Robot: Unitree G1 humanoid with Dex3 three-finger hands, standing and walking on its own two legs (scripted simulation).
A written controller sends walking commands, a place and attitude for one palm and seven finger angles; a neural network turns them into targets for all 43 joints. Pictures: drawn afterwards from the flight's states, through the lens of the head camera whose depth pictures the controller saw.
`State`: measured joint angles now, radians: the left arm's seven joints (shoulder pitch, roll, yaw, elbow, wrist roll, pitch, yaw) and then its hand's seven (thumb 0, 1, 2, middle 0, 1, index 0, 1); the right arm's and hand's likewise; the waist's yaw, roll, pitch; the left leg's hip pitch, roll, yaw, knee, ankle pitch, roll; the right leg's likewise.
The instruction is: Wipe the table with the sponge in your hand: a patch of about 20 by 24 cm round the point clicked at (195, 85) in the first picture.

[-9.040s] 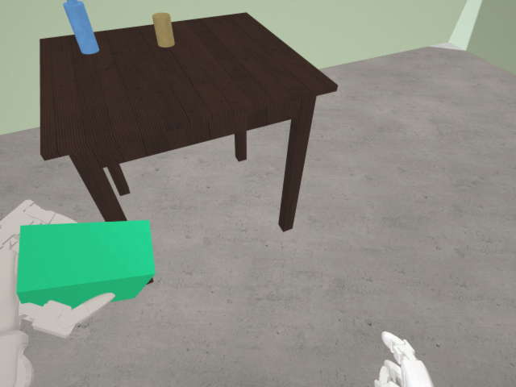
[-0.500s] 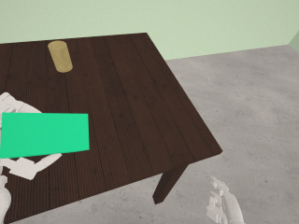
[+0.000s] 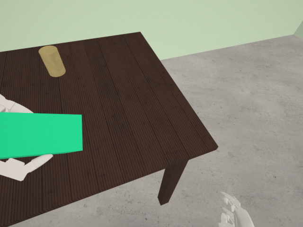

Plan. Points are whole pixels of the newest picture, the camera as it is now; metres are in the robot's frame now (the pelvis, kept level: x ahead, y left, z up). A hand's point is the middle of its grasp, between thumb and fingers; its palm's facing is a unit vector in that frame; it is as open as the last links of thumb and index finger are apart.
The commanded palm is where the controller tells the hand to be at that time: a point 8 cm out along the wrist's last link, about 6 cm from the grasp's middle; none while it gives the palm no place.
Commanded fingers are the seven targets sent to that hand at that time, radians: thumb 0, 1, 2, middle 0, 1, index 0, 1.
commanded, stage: come to a stop and stand still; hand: left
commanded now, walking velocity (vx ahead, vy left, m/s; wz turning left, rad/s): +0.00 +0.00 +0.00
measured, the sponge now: (50, 137) +0.25 +0.22 +0.16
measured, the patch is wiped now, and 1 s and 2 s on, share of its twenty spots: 0.00 0.00 0.00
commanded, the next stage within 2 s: look again from close up in 0.34 s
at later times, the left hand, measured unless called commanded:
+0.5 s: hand (34, 154) +0.21 +0.24 +0.16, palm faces +0.39 -0.83 -0.39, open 10.4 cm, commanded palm +0.15 +0.27 +0.18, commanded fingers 0.00 0.10 1.30 -1.20 -1.60 -1.20 -1.60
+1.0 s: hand (3, 139) +0.22 +0.28 +0.19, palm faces +0.47 -0.78 -0.42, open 10.4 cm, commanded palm +0.14 +0.28 +0.18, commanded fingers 0.00 0.10 1.30 -1.20 -1.60 -1.20 -1.60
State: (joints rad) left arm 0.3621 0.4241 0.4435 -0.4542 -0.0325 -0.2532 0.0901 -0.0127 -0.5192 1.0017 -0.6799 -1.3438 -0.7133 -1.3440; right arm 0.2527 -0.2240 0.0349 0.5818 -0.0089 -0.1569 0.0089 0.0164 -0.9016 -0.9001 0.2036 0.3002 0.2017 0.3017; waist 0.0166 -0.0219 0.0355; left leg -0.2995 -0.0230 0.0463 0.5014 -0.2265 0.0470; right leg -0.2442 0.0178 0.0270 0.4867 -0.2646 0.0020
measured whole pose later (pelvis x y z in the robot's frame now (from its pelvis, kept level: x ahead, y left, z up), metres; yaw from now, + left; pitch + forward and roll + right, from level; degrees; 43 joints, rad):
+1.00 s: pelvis -0.02 +0.00 +0.00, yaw +1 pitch +0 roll -1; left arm 0.23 0.47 0.45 -0.33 -0.04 -0.23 0.07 -0.01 -0.52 1.00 -0.68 -1.34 -0.71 -1.34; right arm 0.22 -0.20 0.02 0.60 0.00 -0.15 -0.01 0.02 -0.90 -0.90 0.20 0.30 0.20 0.30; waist 0.04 -0.02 0.05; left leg -0.29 -0.02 0.03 0.49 -0.19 0.04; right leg -0.22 0.03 0.01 0.45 -0.22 0.00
